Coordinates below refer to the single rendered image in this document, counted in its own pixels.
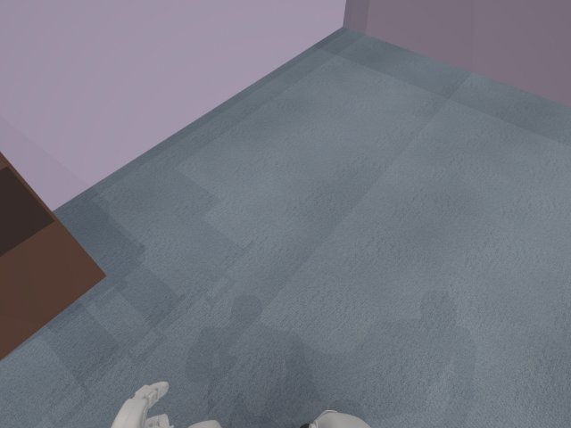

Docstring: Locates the robot left hand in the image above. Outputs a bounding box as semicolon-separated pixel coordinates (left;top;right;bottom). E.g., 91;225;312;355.
111;382;174;428

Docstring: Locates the drawer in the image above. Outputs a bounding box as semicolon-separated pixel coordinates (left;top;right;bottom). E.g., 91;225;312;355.
0;161;55;257

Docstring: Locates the robot right shin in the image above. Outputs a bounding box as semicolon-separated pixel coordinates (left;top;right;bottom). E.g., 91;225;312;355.
316;410;338;420

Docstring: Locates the cabinet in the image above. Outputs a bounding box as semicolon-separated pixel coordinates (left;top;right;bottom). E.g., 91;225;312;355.
0;152;107;360

